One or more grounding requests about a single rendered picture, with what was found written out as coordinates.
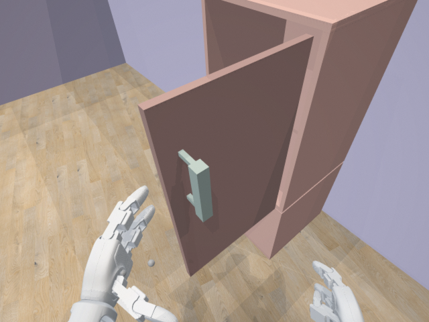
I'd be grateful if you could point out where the handle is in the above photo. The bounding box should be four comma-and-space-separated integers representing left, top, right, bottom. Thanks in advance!
178, 150, 213, 222

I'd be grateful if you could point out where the robot left forearm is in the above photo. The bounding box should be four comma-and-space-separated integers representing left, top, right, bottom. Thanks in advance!
68, 300, 117, 322

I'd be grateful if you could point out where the cupboard door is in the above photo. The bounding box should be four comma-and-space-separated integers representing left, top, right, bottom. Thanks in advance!
137, 34, 314, 277

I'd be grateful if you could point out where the robot right hand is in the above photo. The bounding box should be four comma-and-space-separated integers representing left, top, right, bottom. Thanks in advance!
310, 261, 365, 322

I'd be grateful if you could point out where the robot left hand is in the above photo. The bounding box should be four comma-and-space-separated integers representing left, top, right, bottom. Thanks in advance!
80, 185, 178, 322

